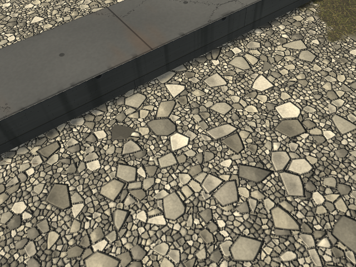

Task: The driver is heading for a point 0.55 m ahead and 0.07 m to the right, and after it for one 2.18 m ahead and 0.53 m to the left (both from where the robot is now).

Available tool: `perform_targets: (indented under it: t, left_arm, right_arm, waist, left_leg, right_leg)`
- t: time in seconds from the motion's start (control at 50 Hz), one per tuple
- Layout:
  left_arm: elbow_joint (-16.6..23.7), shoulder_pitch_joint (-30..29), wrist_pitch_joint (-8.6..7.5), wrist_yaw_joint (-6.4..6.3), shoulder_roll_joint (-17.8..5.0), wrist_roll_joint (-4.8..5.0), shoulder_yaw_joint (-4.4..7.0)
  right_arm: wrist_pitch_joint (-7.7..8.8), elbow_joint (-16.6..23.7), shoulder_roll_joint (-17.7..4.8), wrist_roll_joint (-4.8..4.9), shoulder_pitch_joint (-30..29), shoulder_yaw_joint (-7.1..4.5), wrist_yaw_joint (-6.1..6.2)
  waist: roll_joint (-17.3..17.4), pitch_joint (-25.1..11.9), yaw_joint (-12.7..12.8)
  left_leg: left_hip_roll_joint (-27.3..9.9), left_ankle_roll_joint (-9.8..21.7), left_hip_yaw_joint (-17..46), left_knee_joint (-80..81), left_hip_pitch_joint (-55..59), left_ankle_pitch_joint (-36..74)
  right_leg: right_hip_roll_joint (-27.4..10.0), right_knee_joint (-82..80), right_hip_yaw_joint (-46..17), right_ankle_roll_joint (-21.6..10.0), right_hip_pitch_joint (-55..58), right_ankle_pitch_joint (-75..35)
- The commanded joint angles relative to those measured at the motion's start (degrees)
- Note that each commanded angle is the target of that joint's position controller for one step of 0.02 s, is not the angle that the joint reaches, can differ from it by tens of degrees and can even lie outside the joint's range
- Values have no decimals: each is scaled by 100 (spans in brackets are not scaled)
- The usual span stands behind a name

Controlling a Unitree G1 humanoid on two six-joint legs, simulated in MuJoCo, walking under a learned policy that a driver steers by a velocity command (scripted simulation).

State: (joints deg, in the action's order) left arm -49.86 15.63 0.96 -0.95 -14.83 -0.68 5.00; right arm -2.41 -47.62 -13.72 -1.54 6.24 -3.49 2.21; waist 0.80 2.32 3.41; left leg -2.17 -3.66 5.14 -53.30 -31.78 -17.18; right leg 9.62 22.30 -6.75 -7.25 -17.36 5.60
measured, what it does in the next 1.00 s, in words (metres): walks ahead, turning right: left foot, then right foot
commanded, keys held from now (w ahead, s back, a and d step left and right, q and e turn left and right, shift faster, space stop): e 0.38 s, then w+e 0.08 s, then w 0.54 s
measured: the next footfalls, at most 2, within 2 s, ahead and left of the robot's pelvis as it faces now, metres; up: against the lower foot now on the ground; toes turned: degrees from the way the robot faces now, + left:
left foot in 0.24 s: +0.08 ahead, +0.14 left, +0.00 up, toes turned -15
right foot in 0.76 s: +0.10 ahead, -0.10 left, +0.00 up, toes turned -23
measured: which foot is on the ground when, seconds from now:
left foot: up 0.00-0.22, down 0.24-0.78, up 0.80-1.00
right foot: down 0.00-0.24, up 0.26-0.74, down 0.76-1.00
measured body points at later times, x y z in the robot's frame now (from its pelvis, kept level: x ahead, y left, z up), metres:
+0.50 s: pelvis +0.04 +0.06 +0.01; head +0.07 +0.09 +0.46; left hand +0.21 +0.31 -0.13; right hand +0.06 -0.23 -0.09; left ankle +0.04 +0.15 -0.74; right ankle -0.04 -0.07 -0.65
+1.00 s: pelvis +0.16 -0.04 +0.01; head +0.17 -0.07 +0.46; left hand +0.29 +0.19 -0.12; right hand +0.13 -0.32 -0.13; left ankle +0.27 +0.07 -0.67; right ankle +0.07 -0.09 -0.74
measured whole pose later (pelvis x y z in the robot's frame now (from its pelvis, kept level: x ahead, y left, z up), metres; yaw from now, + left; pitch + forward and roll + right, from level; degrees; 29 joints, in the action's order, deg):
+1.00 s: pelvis +0.16 -0.04 +0.01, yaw -23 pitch +0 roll -1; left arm -51.2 20.5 -3.8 0.7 -13.3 -0.6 1.4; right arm 1.1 -47.9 -16.2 -2.3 15.3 -3.2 -3.0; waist 3.3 0.7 0.0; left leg -5.7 1.3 -1.5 -56.9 -33.6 -12.2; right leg 4.6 12.8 0.9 -4.6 -0.1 13.2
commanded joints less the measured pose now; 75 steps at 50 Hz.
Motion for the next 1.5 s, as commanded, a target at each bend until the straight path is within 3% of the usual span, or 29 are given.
perform_targets:
  t: [0.02, 0.14, 0.2, 0.22, 0.24, 0.26, 0.28, 0.32, 0.36, 0.52, 0.68, 0.74, 0.76, 0.78, 0.8, 0.84, 0.9, 1.02, 1.12, 1.18, 1.22, 1.24, 1.26, 1.28, 1.3, 1.32, 1.36, 1.42, 1.5]
  left_arm:
    - [320, 263, -16, -23, -888, -30, 208]
    - [485, 101, 41, 45, -1004, -67, 245]
    - [588, -235, 89, 89, -1001, 0, 245]
    - [649, -323, 90, 76, -899, 56, 212]
    - [685, 41, 78, 63, -475, 80, 113]
    - [729, 155, 58, 9, -647, 47, 168]
    - [678, 10, 64, 16, -1043, -132, 244]
    - [536, 138, 137, 104, -978, -127, 261]
    - [499, 234, 234, 231, -932, -86, 231]
    - [856, -834, 226, 471, -741, -122, 70]
    - [982, -1394, -58, 464, -411, -145, -175]
    - [667, -480, -215, 377, -393, -182, -195]
    - [369, 313, -293, 302, -652, -223, -101]
    - [291, 1177, -345, 206, -1245, -325, 27]
    - [218, 1200, -329, 143, -1701, -129, 136]
    - [390, 330, -351, 148, -933, -71, -83]
    - [391, 18, -481, 131, -582, -46, -204]
    - [-16, 640, -598, 146, -574, 27, -217]
    - [-267, 899, -630, 98, -716, -6, -213]
    - [-373, 838, -635, 39, -799, -54, -212]
    - [-414, 772, -581, -9, -926, -151, -177]
    - [-408, 748, -534, -22, -962, -149, -170]
    - [-260, 894, -544, -28, -785, -131, -238]
    - [-148, 1494, -578, 99, -226, 7, -323]
    - [-73, 879, -617, 97, -708, -119, -227]
    - [111, 404, -687, 130, -774, -65, -213]
    - [195, 130, -697, 137, -628, -116, -254]
    - [281, 233, -435, 164, -452, -232, -297]
    - [655, -679, -332, 185, -419, -223, -316]
  right_arm:
    - [74, 436, -491, 42, -85, -84, 36]
    - [197, 608, -598, 173, 54, -16, 65]
    - [265, 556, -629, 205, 614, 9, 104]
    - [300, 527, -772, 153, 807, -26, 144]
    - [290, 636, -1205, 73, 595, -99, 194]
    - [250, 897, -1562, 13, 122, -130, 169]
    - [226, 837, -1324, -9, 284, -116, 131]
    - [231, 921, -828, 60, -51, 27, 59]
    - [223, 992, -820, 29, 10, 43, 66]
    - [418, 564, -1059, -15, 1300, -123, -68]
    - [601, 133, -1043, -18, 1615, -176, -294]
    - [519, 9, -1035, 108, 1522, -166, -320]
    - [529, 51, -840, 104, 1455, -90, -319]
    - [551, 424, -357, 120, 1181, 75, -356]
    - [530, 547, -667, 14, 1045, -22, -329]
    - [518, 362, -882, 32, 1105, -94, -406]
    - [455, 137, -721, -59, 1321, -69, -501]
    - [401, 514, -506, -71, 252, -6, -536]
    - [419, 816, -375, -10, -567, 113, -546]
    - [435, 776, -468, -2, -398, 87, -484]
    - [465, 465, -669, -8, 563, -13, -409]
    - [509, 165, -777, -50, 1449, -81, -367]
    - [528, -10, -1209, -149, 2279, -203, -297]
    - [509, -47, -1769, -132, 2267, -347, -297]
    - [480, 4, -1483, 118, 1792, -312, -359]
    - [472, 111, -1255, 128, 1281, -257, -354]
    - [512, 82, -899, 100, 1030, -164, -343]
    - [622, -27, -850, 155, 1124, -139, -323]
    - [626, -100, -982, 167, 1479, -186, -294]
  waist:
    - [-644, -474, -27]
    - [-750, -579, -123]
    - [-706, -567, -460]
    - [-520, -551, -547]
    - [574, -621, -226]
    - [1130, -410, -137]
    - [660, -352, -196]
    - [339, -170, 20]
    - [724, -280, -27]
    - [666, 66, -711]
    - [808, 246, -720]
    - [489, 30, -119]
    - [-7, -440, 218]
    - [-1289, -1097, 594]
    - [-1542, -648, 484]
    - [-617, 101, -7]
    - [-683, 177, -355]
    - [-496, 392, -277]
    - [-515, 506, -155]
    - [-497, 334, -316]
    - [-561, -294, -743]
    - [-427, -771, -1126]
    - [81, -1398, -1327]
    - [1573, -1883, -811]
    - [716, -1561, -815]
    - [392, -765, -664]
    - [-153, -200, -408]
    - [5, -232, -152]
    - [84, 124, -344]
  left_leg:
    - [152, 53, 28, 269, -355, -237]
    - [514, 284, 39, 1271, 618, -685]
    - [597, 406, -58, 2816, 1802, -120]
    - [297, 471, 132, 3626, 2490, 331]
    - [-938, 784, 1311, 4184, 2997, 78]
    - [-2030, 1421, 2537, 4188, 2792, 1038]
    - [-2097, 1787, 2197, 3956, 2384, 1893]
    - [-1293, 1477, 962, 3716, 2145, 2443]
    - [-972, 1364, 369, 3541, 2403, 3124]
    - [-1266, 1459, 684, 4390, 3491, -281]
    - [-1258, 1495, 22, 4384, 2680, 160]
    - [-1141, 1349, -356, 3534, 1814, 1132]
    - [-812, 1162, -723, 2564, 1278, 1306]
    - [-231, 825, -1320, 645, 83, -199]
    - [344, 796, -1021, -417, -1063, -1471]
    - [-242, 895, -409, -841, -1086, -690]
    - [-383, 666, -558, -605, -589, 166]
    - [-386, 336, -784, 16, -1086, 994]
    - [-139, 563, -994, 1519, -438, 1560]
    - [178, 944, -1139, 1914, 212, 1213]
    - [578, 1187, -1207, 2037, 1235, 721]
    - [657, 1326, -1177, 2409, 2358, 842]
    - [-390, 1604, 117, 2462, 3753, 201]
    - [-1844, 2561, 3403, 3213, 5093, -187]
    - [-1658, 2444, 3827, 3749, 4756, -368]
    - [-1547, 2310, 2868, 3795, 3932, -34]
    - [-1086, 2080, 1913, 3968, 2786, 1257]
    - [-715, 2014, 1281, 4160, 2137, 1924]
    - [-486, 1949, 1121, 4474, 1909, 1506]
  right_leg:
    - [-1658, -613, -2091, -417, 1042, 205]
    - [-1598, -274, -2539, -525, 1030, -983]
    - [-1300, -78, -2562, -183, 591, -813]
    - [-1008, 171, -2360, 115, 92, -48]
    - [-366, 1197, -1477, 480, -536, 1824]
    - [361, 2379, -267, 651, -1503, 2868]
    - [-160, 3400, -151, 729, -1350, 2726]
    - [-293, 4147, -102, 812, -1199, 2101]
    - [-310, 4705, 90, 945, -1356, 1866]
    - [-696, 3374, 88, 981, -2162, 1304]
    - [-857, 1278, 922, 504, -644, 1575]
    - [-645, 113, 1148, 232, 1197, 767]
    - [-885, -66, 699, 136, 2389, 919]
    - [-2605, -784, -1558, -241, 3522, 2577]
    - [-3264, -1337, -3163, -758, 3122, 2749]
    - [-2700, -1194, -1868, -605, 2245, 2167]
    - [-2047, -1496, -719, -326, 1727, 503]
    - [-1910, -1581, -14, -479, 1666, -1453]
    - [-1992, -1618, 307, -349, 1786, -2124]
    - [-2153, -1149, 627, -192, 2247, -3609]
    - [-2132, 303, 886, -26, 2513, -5056]
    - [-1971, 1572, 1103, 79, 2123, -4741]
    - [-1742, 3285, 1281, 163, 973, -2857]
    - [-458, 5382, 1141, 434, -1256, 1929]
    - [-702, 5774, 260, 324, -1879, 1973]
    - [-1020, 5592, 267, 296, -2058, 1401]
    - [-1347, 4909, 315, 368, -1671, 1050]
    - [-1438, 4273, 410, 634, -1217, 1131]
    - [-1520, 3190, 591, 956, -1776, 361]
